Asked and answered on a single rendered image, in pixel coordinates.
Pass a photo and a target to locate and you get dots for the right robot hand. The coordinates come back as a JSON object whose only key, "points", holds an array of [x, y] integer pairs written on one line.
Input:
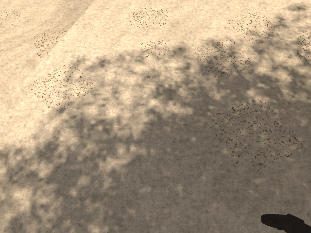
{"points": [[288, 223]]}

